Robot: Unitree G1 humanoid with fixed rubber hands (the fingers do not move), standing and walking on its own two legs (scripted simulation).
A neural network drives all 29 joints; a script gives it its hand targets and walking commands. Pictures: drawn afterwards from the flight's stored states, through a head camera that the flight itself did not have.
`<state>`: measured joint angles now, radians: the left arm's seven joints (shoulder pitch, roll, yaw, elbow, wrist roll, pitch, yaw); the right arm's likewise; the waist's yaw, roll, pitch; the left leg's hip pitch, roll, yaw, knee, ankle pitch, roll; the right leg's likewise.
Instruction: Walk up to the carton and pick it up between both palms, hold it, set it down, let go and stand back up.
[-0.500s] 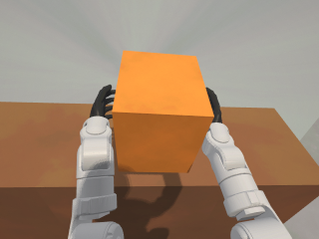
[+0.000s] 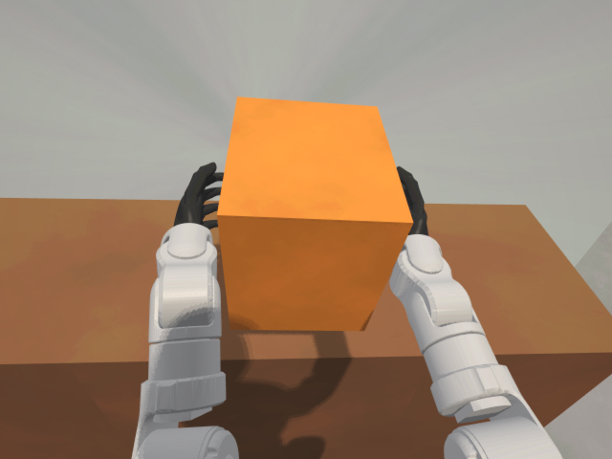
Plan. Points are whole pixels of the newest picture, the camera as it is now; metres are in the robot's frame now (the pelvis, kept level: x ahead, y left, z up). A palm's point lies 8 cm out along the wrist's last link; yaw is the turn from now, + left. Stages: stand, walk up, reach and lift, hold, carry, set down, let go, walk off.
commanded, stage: hold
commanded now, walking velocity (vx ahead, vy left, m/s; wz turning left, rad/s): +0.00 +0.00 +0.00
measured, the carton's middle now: (303, 218) +0.38 +0.01 +0.17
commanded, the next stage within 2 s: set down in 0.82 s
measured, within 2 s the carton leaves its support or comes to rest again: neither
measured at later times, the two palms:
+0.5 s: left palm (191, 229) +0.35 +0.14 +0.17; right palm (408, 234) +0.35 -0.12 +0.16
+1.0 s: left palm (188, 227) +0.35 +0.15 +0.17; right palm (405, 229) +0.35 -0.12 +0.17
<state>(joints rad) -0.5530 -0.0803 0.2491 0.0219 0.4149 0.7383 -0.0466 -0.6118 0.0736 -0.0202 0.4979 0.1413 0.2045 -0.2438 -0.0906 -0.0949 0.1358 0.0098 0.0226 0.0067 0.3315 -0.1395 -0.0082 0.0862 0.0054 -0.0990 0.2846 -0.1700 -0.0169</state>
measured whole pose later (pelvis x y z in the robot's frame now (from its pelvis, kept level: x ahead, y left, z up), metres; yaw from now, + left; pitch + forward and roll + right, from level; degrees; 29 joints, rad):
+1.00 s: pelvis +0.00 +0.00 +0.00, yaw +0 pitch -11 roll -1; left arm -0.56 -0.07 0.24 0.07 0.39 0.68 -0.04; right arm -0.61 0.08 -0.05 0.50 0.12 0.18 -0.24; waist -0.06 -0.08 0.12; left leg -0.01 0.02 0.01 0.33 -0.13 -0.01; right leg 0.06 0.01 -0.09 0.30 -0.17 -0.02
